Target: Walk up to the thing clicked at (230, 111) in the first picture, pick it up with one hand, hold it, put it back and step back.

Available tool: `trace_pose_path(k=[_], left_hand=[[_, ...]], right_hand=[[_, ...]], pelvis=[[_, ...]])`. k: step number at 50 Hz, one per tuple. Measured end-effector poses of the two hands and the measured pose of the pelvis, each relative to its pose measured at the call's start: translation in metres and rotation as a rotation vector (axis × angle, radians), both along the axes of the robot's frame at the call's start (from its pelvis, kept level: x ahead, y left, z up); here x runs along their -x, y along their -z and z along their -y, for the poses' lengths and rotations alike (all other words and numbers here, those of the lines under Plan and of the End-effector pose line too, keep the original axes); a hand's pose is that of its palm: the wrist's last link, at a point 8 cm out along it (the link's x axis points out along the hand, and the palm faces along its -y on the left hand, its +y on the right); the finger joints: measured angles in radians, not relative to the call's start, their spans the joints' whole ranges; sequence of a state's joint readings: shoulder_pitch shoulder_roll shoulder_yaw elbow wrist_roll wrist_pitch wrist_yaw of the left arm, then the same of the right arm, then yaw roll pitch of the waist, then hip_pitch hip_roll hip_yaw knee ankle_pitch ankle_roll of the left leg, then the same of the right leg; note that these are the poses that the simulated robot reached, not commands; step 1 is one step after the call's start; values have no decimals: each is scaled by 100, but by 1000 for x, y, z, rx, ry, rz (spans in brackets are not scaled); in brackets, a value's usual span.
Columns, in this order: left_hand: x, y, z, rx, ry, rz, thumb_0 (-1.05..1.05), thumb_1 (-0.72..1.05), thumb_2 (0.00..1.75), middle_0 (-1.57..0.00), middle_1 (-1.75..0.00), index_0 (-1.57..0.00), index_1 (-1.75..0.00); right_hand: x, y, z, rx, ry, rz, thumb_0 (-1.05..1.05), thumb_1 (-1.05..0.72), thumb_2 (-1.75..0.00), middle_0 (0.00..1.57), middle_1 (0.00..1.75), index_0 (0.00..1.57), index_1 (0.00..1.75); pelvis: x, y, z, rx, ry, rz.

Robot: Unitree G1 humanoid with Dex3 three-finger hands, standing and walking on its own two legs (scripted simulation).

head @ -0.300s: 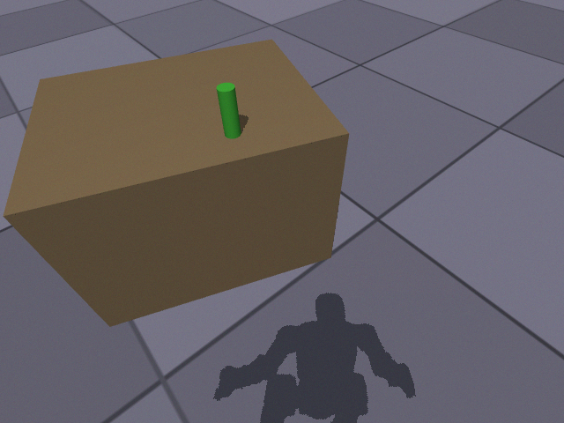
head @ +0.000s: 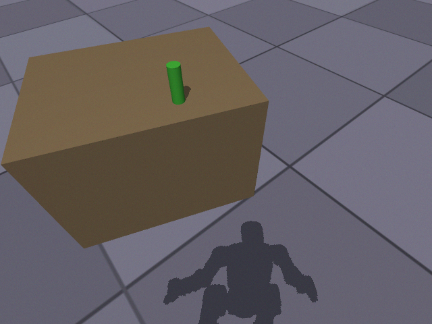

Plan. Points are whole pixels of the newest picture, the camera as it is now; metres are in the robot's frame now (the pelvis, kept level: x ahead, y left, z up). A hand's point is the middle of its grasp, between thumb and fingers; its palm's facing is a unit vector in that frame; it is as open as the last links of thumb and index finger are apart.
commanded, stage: stand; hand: right
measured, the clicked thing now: (176, 83) +0.90 +0.16 -0.06
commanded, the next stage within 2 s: walk up in 0.82 s
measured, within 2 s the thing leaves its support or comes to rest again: neither
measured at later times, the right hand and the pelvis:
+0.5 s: hand out of the picture +0.09 -0.25 -0.16, palm faces -0.03 +0.94 -0.33, open 7.3 cm; pelvis +0.01 +0.00 +0.00, yaw +0 degrees
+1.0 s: hand out of the picture +0.10 -0.25 -0.15, palm faces -0.12 +0.93 -0.34, open 7.4 cm; pelvis +0.02 +0.02 +0.00, yaw +5 degrees
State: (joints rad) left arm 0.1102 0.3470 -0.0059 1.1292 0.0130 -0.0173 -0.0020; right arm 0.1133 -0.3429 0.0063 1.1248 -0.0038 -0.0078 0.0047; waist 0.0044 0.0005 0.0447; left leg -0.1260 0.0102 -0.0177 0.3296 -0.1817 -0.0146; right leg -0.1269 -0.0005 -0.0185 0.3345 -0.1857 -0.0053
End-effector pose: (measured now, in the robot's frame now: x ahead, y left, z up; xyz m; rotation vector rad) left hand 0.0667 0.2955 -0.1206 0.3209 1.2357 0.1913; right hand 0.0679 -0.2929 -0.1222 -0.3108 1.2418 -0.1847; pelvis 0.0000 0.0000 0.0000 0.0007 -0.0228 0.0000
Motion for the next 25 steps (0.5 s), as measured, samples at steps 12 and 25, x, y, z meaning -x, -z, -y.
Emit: trace_pose_path(k=[12, 25], left_hand=[[-9, -1, -1, -1, -4, 6, 0, 91, 90, -20, -30, -21, -30], [-11, -2, -3, -4, -8, 11, 0, 91, 90, -20, -30, -21, -30]], right_hand=[[-9, -1, -2, 4, -5, 8, 0, -91, -90, 20, 30, 21, 30], [-14, -1, -2, 1, -4, 14, 0, -91, -90, 20, 30, 21, 30]], pelvis=[[-6, 0, -2, -1, -1, 3], [-9, -1, -2, 0, -3, 2]])
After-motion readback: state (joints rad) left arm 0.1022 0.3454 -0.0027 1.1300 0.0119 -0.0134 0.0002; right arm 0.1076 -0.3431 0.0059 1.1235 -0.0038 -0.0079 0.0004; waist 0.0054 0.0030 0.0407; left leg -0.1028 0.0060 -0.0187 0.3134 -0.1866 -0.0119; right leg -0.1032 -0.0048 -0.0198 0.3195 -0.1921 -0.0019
